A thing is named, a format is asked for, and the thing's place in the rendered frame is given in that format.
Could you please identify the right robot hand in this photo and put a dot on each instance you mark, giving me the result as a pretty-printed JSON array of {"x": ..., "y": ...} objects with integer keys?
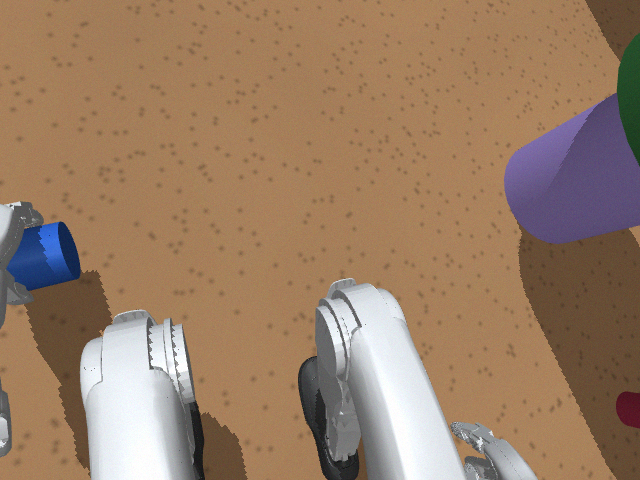
[{"x": 502, "y": 461}]

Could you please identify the left robot hand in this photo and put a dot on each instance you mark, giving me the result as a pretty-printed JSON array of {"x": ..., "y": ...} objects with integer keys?
[{"x": 14, "y": 217}]

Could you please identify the right robot foot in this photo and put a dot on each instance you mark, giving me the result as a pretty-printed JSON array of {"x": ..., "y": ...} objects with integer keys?
[{"x": 314, "y": 412}]

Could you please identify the left robot foot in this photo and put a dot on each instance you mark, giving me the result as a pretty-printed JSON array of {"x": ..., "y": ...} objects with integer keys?
[{"x": 199, "y": 441}]

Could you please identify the potted plant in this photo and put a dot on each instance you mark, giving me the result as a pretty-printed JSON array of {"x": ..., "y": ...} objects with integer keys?
[{"x": 582, "y": 178}]

